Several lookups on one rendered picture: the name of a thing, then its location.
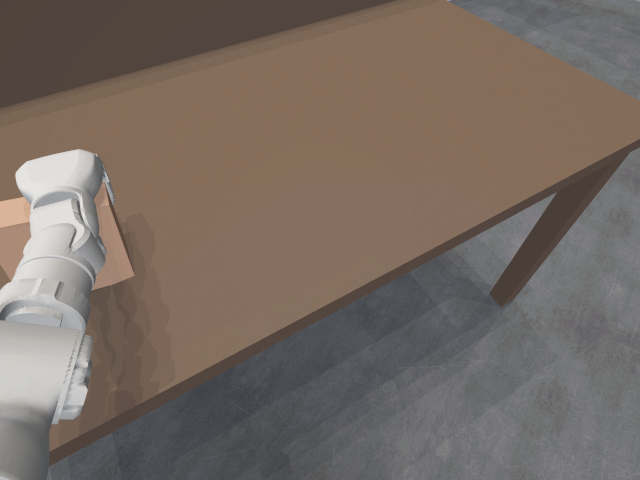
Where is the table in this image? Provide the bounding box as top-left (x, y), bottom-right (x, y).
top-left (0, 0), bottom-right (640, 466)

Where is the left robot upper arm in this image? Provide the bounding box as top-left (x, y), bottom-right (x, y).
top-left (0, 320), bottom-right (94, 480)

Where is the left robot hand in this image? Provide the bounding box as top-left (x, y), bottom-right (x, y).
top-left (15, 149), bottom-right (115, 255)

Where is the sponge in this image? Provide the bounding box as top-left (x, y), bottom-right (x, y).
top-left (0, 182), bottom-right (135, 290)

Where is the left robot forearm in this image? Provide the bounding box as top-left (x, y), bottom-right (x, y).
top-left (0, 186), bottom-right (106, 335)

